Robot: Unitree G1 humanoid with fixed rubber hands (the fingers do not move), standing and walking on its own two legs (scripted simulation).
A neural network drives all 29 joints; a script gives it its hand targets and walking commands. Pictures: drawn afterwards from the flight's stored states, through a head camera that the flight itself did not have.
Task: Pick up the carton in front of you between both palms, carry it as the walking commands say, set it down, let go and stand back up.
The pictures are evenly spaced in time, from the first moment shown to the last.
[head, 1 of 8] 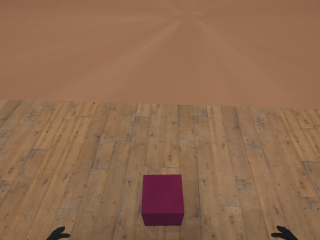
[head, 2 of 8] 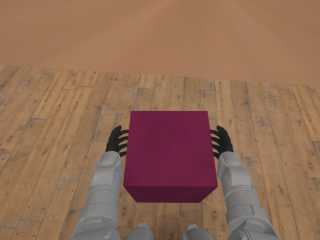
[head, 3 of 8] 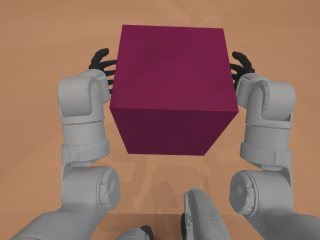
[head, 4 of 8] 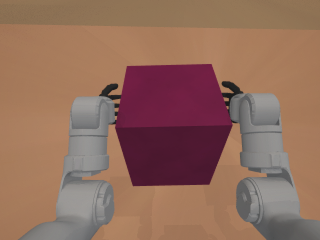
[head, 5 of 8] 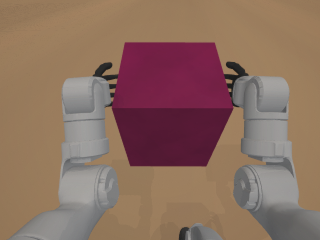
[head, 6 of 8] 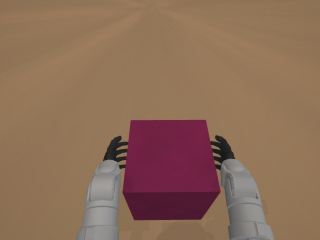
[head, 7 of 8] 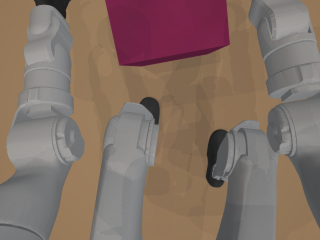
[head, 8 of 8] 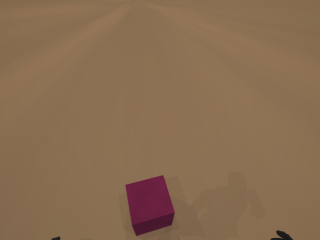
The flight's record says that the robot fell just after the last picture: no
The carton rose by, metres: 1.17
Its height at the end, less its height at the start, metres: +0.42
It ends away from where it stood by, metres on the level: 5.51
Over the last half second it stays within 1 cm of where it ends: yes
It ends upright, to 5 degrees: yes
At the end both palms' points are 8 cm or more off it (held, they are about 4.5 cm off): yes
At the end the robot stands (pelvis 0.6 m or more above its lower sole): yes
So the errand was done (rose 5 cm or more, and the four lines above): yes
